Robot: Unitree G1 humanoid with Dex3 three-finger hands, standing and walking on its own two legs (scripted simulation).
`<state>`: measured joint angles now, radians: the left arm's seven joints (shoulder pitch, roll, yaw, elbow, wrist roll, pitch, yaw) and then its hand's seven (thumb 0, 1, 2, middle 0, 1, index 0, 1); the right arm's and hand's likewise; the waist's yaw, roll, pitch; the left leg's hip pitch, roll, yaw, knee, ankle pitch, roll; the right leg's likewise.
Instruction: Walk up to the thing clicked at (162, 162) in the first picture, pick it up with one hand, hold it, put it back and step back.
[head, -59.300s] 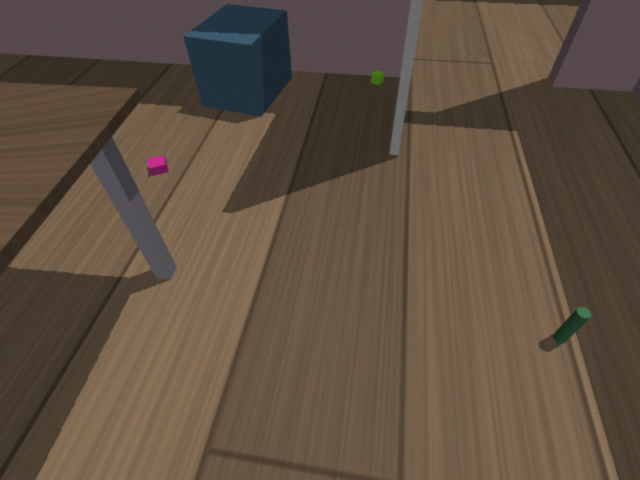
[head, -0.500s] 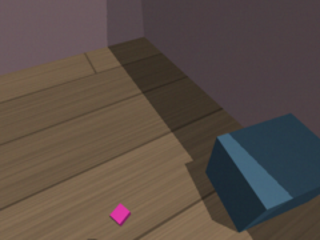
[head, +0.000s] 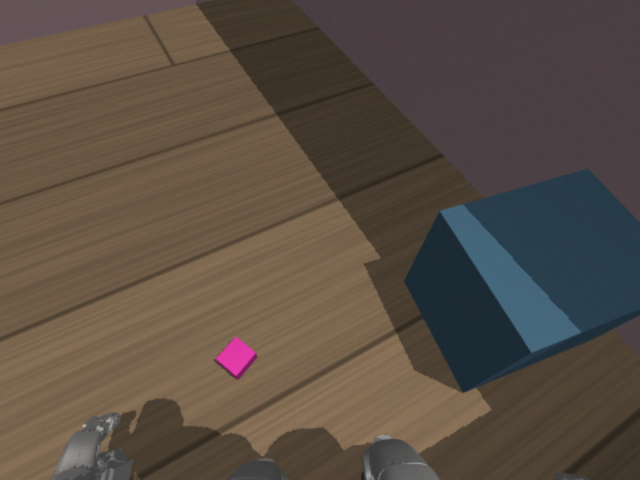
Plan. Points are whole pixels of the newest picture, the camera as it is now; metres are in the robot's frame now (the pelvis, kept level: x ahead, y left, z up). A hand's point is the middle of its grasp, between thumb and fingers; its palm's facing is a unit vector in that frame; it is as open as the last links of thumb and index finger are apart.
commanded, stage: step back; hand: left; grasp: from above
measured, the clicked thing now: (237, 358) +0.46 +0.22 -0.73
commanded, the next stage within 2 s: none
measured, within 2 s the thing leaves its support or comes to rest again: neither
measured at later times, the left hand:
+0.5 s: hand out of the picture +0.01 +0.25 -0.13, palm faces -0.08 -0.91 -0.40, open 7.4 cm
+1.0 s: hand out of the picture -0.13 +0.28 -0.15, palm faces -0.08 -0.92 -0.38, open 7.4 cm
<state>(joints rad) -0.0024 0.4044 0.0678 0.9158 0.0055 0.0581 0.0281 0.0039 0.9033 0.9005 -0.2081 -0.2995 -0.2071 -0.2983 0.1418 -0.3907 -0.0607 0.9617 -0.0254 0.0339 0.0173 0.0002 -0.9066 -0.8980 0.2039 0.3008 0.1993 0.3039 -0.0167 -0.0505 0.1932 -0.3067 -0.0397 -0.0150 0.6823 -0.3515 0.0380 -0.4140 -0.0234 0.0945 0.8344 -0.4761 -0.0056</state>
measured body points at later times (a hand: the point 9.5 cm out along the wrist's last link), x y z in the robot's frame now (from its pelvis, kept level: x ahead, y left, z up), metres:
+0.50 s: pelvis -0.10 +0.00 +0.01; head -0.05 -0.02 +0.45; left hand +0.01 +0.30 -0.10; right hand -0.02 -0.32 -0.12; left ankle -0.08 +0.12 -0.65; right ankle -0.09 -0.12 -0.72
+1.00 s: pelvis -0.25 +0.01 +0.01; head -0.18 +0.03 +0.45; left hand -0.12 +0.33 -0.12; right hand -0.14 -0.30 -0.09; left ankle -0.17 +0.13 -0.72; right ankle -0.30 -0.13 -0.66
